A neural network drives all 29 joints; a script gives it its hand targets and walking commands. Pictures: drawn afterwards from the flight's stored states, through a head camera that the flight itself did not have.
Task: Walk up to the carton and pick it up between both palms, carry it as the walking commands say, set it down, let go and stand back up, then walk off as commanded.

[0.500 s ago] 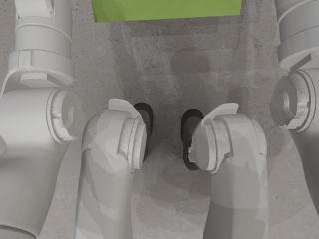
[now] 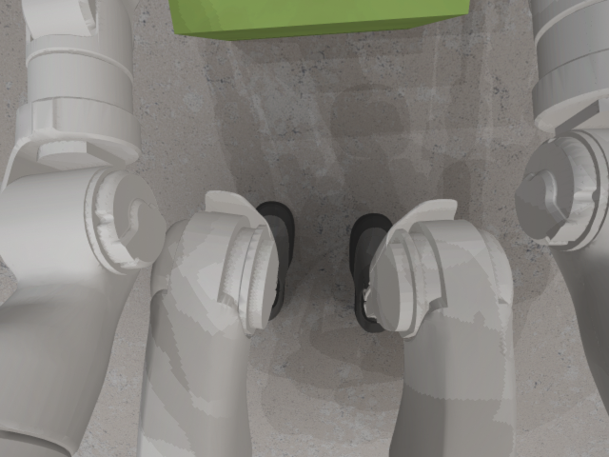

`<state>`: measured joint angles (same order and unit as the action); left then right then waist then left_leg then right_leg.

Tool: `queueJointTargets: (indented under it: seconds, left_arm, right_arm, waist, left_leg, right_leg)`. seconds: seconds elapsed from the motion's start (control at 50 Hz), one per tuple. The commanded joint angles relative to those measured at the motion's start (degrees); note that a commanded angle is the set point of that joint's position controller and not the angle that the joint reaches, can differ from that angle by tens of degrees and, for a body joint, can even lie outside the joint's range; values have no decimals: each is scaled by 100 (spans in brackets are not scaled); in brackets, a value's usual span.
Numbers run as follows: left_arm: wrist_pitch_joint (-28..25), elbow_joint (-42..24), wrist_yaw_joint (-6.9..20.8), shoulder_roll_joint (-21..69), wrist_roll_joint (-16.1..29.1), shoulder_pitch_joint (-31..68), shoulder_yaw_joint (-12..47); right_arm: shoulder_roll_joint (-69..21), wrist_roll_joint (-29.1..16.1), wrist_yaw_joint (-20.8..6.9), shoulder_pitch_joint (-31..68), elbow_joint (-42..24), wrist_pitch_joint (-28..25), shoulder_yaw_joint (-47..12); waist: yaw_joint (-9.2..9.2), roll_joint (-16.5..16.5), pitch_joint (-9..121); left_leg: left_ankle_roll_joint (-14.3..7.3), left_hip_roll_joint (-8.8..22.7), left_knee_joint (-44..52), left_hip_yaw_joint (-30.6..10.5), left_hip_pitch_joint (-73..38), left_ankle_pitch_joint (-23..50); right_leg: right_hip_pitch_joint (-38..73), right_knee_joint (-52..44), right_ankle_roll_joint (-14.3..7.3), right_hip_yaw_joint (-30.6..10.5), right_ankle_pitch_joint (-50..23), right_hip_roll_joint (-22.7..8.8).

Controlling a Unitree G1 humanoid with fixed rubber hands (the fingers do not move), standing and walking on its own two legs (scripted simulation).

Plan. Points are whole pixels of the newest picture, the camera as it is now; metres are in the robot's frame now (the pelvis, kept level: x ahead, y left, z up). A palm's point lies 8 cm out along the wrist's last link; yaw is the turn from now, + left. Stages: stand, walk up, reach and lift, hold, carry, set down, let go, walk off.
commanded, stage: set down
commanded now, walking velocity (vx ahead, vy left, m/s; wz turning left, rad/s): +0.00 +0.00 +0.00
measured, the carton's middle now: out of the picture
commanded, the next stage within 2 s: none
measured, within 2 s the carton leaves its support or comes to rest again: neither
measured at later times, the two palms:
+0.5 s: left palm out of the picture +0.56 +0.20 -0.17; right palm out of the picture +0.59 -0.14 -0.17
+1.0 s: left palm out of the picture +0.55 +0.20 -0.17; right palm out of the picture +0.59 -0.14 -0.17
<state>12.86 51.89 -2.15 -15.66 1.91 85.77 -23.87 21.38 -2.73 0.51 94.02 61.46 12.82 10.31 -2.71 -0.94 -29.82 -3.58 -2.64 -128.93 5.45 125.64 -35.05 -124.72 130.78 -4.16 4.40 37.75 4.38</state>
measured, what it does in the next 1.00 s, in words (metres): stands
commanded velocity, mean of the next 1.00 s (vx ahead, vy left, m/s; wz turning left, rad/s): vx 0.00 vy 0.00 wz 0.00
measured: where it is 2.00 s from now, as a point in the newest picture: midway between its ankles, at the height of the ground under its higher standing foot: (319, 285)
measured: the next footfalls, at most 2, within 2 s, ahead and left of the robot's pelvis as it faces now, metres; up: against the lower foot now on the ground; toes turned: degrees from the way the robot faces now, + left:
none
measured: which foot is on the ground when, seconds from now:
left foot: down 0.00-1.00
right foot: down 0.00-1.00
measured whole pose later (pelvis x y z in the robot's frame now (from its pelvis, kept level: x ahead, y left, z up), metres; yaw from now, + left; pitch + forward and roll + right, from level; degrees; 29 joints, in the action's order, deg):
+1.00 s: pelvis +0.01 +0.00 -0.01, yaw +1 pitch +31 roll +2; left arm 8.8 55.0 -0.3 -16.1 1.0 84.8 -23.6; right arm 19.8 1.4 -0.8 90.3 59.7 8.2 13.8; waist -2.7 -0.7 -29.9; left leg -3.0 -2.8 -131.0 5.8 125.4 -37.1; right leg -124.7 133.3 -4.7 4.4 39.8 4.3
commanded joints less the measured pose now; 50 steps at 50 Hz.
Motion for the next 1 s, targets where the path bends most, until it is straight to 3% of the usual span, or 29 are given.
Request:
queueJointTargets:
  seconds: [0.0, 0.02, 0.06, 0.08, 0.12, 0.14, 0.18, 0.2, 0.24, 0.28, 0.3, 0.4, 0.42, 0.44, 0.46, 0.54, 0.58, 0.62, 0.64, 0.66, 0.72, 0.74, 0.76, 0.82, 0.86, 0.88, 0.9, 0.94, 0.98]
  left_arm:
    - [229, -43, 1489, 5247, 375, 2374, 2266]
    - [252, 93, 1483, 5157, 264, 2201, 2135]
    - [241, 47, 1474, 5152, 293, 2226, 2276]
    - [219, 104, 1513, 5149, 182, 1970, 2116]
    - [295, 339, 1542, 5285, 181, 1793, 1996]
    - [288, 149, 1567, 5463, 233, 1894, 2014]
    - [325, 237, 1583, 5282, 158, 1775, 2061]
    - [284, 150, 1588, 5185, 115, 1867, 1990]
    - [289, 278, 1601, 5306, 194, 1700, 2013]
    - [295, 204, 1651, 5119, 135, 1590, 2023]
    - [322, 340, 1649, 5257, 141, 1524, 1852]
    - [297, 333, 1655, 5065, 96, 1498, 1905]
    - [280, 271, 1649, 5027, 24, 1480, 1909]
    - [296, 378, 1650, 4885, 1, 1422, 1870]
    - [320, 466, 1673, 4939, -13, 1439, 1775]
    - [244, 359, 1674, 4749, 87, 1431, 1787]
    - [229, 323, 1693, 4810, 100, 1416, 1862]
    - [223, 480, 1668, 4968, -9, 1081, 1849]
    - [211, 410, 1670, 4846, 74, 1302, 1829]
    - [184, 320, 1637, 4910, 78, 1367, 1840]
    - [188, 427, 1603, 4710, 86, 1299, 1806]
    - [112, 326, 1513, 4513, 107, 1434, 1808]
    - [54, 272, 1483, 4505, 108, 1373, 1797]
    - [67, 382, 1371, 4204, 202, 1322, 1788]
    - [-10, 395, 1294, 3703, 129, 1299, 1572]
    - [-64, 434, 1194, 3530, 65, 1205, 1435]
    - [-132, 412, 1078, 3226, 91, 1254, 1529]
    - [-187, 619, 815, 2307, -108, 951, 1066]
    - [-278, 421, 562, 1597, -86, 927, 927]
  right_arm:
    - [-5201, -311, -1532, 1628, -265, 51, -1435]
    - [-5372, -358, -1556, 1496, -179, 99, -1490]
    - [-5453, -274, -1547, 1322, -143, 67, -1437]
    - [-5450, -323, -1568, 1501, -337, 29, -1495]
    - [-5375, -274, -1578, 1415, -211, 90, -1427]
    - [-5320, -135, -1579, 1197, -133, 103, -1466]
    - [-5269, -187, -1575, 1209, -119, 119, -1337]
    - [-5518, -174, -1588, 927, 35, 156, -1406]
    - [-5399, -65, -1580, 1016, -77, 134, -1368]
    - [-5252, -76, -1553, 1023, -62, 128, -1285]
    - [-5363, -55, -1602, 1035, -136, 173, -1402]
    - [-5186, 114, -1546, 658, 120, 178, -1194]
    - [-5239, 53, -1572, 762, 112, 200, -1212]
    - [-5311, 58, -1597, 565, 192, 227, -1185]
    - [-5044, 183, -1572, 685, 227, 210, -1057]
    - [-5009, 132, -1503, 624, 30, 166, -1309]
    - [-5029, 213, -1475, 413, 206, 166, -1150]
    - [-4961, 212, -1479, 652, 23, 90, -1113]
    - [-5024, 312, -1477, 384, 118, 152, -1085]
    - [-4837, 279, -1475, 532, 16, 105, -1143]
    - [-4879, 355, -1434, 261, 175, 120, -1146]
    - [-4867, 303, -1427, 353, 131, 100, -1074]
    - [-4750, 282, -1387, 578, -123, 34, -1201]
    - [-4291, 370, -1269, 411, -63, -20, -1043]
    - [-3961, 426, -1187, 242, 195, -44, -927]
    - [-3928, 320, -1145, 696, -44, -75, -1009]
    - [-3466, 294, -1054, 484, 76, -147, -843]
    - [-2288, 423, -831, 478, 214, -229, -548]
    - [-1501, 287, -623, 605, -27, -344, -491]
  waist:
    - [-15, 278, 5345]
    - [-191, 316, 5226]
    - [-66, 339, 5119]
    - [-287, 289, 5127]
    - [-195, 321, 4913]
    - [-11, 459, 4695]
    - [-143, 203, 4607]
    - [-194, 363, 4638]
    - [25, 489, 4630]
    - [-143, 354, 4461]
    - [-126, 530, 4591]
    - [-10, 442, 4155]
    - [-190, 246, 4097]
    - [-205, 399, 4223]
    - [44, 467, 3989]
    - [-126, 563, 4280]
    - [79, 376, 4144]
    - [30, 202, 4234]
    - [130, 479, 4293]
    - [104, 226, 4304]
    - [140, 474, 4261]
    - [-49, 436, 4342]
    - [12, 610, 4509]
    - [111, 456, 4597]
    - [24, 574, 4395]
    - [-262, 703, 4791]
    - [-92, 524, 4752]
    - [-237, 419, 4517]
    - [-131, 549, 4836]
  left_leg:
    - [110, -317, 669, -717, -2692, 1898]
    - [99, -271, 748, -733, -2704, 1891]
    - [99, -208, 630, -798, -2970, 2147]
    - [96, -324, 648, -682, -2750, 2140]
    - [68, -266, 686, -805, -2643, 2011]
    - [92, -322, 639, -816, -2397, 1992]
    - [80, -259, 617, -790, -2567, 2083]
    - [73, -248, 640, -718, -2255, 1810]
    - [61, -268, 593, -810, -2370, 1901]
    - [70, -294, 624, -753, -2408, 2015]
    - [74, -305, 596, -738, -2290, 1844]
    - [53, -318, 668, -790, -2093, 1628]
    - [104, -297, 625, -686, -2072, 1666]
    - [73, -277, 638, -732, -2180, 1681]
    - [56, -271, 631, -781, -1938, 1528]
    - [103, -306, 528, -684, -1870, 1693]
    - [128, -252, 419, -658, -1714, 1651]
    - [131, -318, 503, -765, -2094, 1974]
    - [122, -293, 443, -769, -2104, 2031]
    - [121, -264, 438, -745, -2156, 1940]
    - [176, -255, 448, -688, -1902, 1716]
    - [127, -281, 440, -690, -1958, 1708]
    - [108, -249, 475, -811, -2056, 1897]
    - [174, -207, 424, -806, -2178, 1885]
    - [200, -198, 430, -708, -1926, 1619]
    - [165, -238, 454, -749, -2175, 1683]
    - [209, -187, 514, -800, -2235, 1766]
    - [273, -179, 523, -697, -2237, 1575]
    - [236, -143, 604, -847, -2506, 1753]
  right_leg:
    - [2223, -895, -66, -739, -1691, 186]
    - [2271, -896, -57, -751, -1753, 168]
    - [1957, -877, -81, -747, -1717, 192]
    - [2220, -943, -58, -818, -1899, 203]
    - [2078, -865, -3, -811, -1816, 133]
    - [2175, -876, -97, -824, -1850, 179]
    - [1923, -862, -71, -857, -1802, 149]
    - [2320, -911, -103, -926, -1889, 181]
    - [2223, -875, -85, -857, -1824, 151]
    - [2125, -841, -66, -863, -1846, 154]
    - [2338, -936, -24, -893, -1828, 127]
    - [2164, -879, -79, -876, -1654, 157]
    - [2133, -913, -83, -924, -1699, 148]
    - [2215, -833, -22, -937, -1766, 128]
    - [1916, -919, -53, -861, -1574, 147]
    - [2655, -874, -63, -1036, -2108, 123]
    - [2549, -872, -94, -1074, -2135, 139]
    - [2306, -778, -68, -940, -2049, 109]
    - [2377, -855, -76, -962, -2169, 129]
    - [2291, -787, -52, -1000, -2058, 107]
    - [2680, -826, -127, -1029, -2144, 107]
    - [2581, -819, -76, -1029, -2113, 124]
    - [2634, -698, -64, -994, -2283, 96]
    - [2822, -749, -90, -1110, -2324, 12]
    - [2738, -785, -68, -1049, -2157, 37]
    - [2866, -732, 66, -1040, -2144, 8]
    - [2770, -688, 5, -985, -2166, -27]
    - [2703, -838, 61, -1005, -1825, -36]
    - [2764, -796, 88, -940, -1922, -102]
